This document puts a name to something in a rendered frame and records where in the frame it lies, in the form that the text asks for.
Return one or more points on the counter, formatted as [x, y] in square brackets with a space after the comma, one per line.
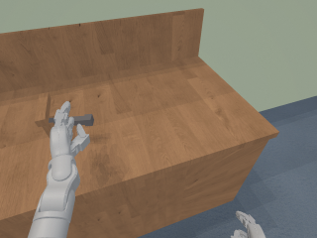
[170, 138]

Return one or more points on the right robot hand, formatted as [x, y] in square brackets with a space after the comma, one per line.
[253, 229]

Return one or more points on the tap lever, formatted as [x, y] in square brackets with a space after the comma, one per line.
[86, 120]

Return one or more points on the left robot hand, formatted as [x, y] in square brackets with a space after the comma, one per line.
[61, 134]

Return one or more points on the robot left forearm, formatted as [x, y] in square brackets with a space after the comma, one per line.
[55, 207]

